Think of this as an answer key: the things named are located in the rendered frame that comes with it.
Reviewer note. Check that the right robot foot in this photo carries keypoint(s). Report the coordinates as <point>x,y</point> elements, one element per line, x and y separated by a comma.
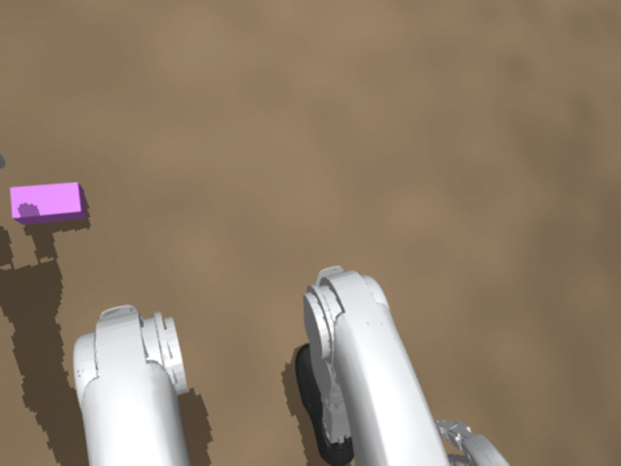
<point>334,454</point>

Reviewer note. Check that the right robot hand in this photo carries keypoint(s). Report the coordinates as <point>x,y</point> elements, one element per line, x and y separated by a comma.
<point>477,449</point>

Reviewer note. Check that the small box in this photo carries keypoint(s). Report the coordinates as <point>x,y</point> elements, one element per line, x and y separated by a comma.
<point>47,203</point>

